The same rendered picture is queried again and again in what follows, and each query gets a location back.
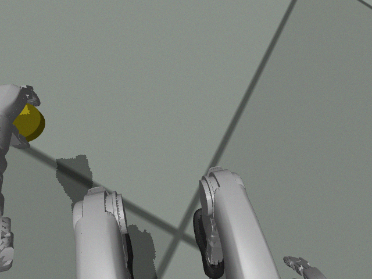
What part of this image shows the left robot arm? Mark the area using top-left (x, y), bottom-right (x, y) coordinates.
top-left (0, 115), bottom-right (14, 272)

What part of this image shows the right robot foot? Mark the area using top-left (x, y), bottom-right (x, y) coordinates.
top-left (193, 208), bottom-right (224, 279)

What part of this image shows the left robot hand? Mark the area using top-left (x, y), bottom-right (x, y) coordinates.
top-left (0, 84), bottom-right (41, 149)

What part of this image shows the right robot hand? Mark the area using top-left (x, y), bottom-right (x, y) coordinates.
top-left (283, 256), bottom-right (326, 279)

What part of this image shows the tin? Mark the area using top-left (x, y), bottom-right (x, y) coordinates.
top-left (12, 103), bottom-right (45, 142)

